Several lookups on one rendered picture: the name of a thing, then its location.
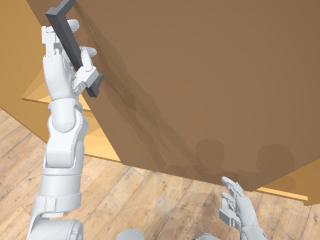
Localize robot left thigh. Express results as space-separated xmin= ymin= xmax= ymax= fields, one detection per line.
xmin=116 ymin=229 xmax=145 ymax=240

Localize right robot forearm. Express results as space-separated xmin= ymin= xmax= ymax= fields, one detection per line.
xmin=240 ymin=225 xmax=268 ymax=240

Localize robot left upper arm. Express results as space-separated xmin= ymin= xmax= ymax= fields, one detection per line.
xmin=28 ymin=219 xmax=84 ymax=240

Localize handle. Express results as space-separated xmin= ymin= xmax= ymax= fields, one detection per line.
xmin=45 ymin=0 xmax=104 ymax=98

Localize wardrobe door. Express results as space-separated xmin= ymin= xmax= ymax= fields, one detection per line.
xmin=263 ymin=159 xmax=320 ymax=197
xmin=26 ymin=0 xmax=320 ymax=192

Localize robot left hand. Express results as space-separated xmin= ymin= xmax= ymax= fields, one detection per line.
xmin=41 ymin=19 xmax=99 ymax=102

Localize robot right hand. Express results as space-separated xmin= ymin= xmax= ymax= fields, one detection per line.
xmin=219 ymin=176 xmax=259 ymax=233

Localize left robot forearm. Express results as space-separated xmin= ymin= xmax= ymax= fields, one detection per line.
xmin=25 ymin=98 xmax=89 ymax=240

